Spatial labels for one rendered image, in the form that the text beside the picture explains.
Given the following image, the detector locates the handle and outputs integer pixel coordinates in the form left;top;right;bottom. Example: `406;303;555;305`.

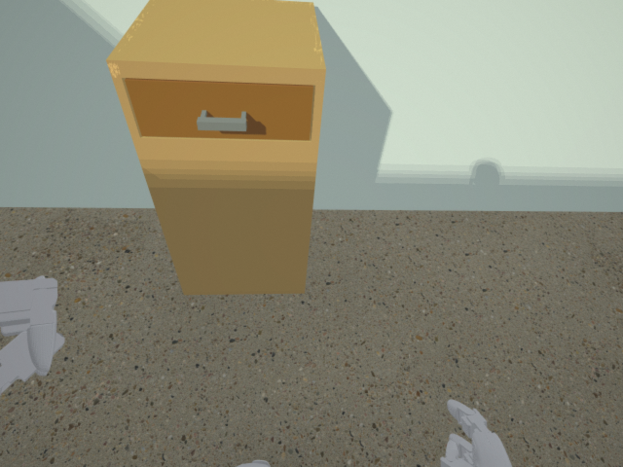
197;110;247;131

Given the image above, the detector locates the drawer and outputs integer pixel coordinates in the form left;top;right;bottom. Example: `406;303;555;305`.
125;78;313;140

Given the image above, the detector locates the robot right hand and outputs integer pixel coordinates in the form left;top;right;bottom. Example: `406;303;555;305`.
440;399;512;467

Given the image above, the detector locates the robot left hand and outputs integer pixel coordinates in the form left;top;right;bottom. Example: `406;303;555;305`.
0;275;65;396

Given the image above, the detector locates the cabinet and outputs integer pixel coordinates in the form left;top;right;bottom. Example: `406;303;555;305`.
106;0;326;295

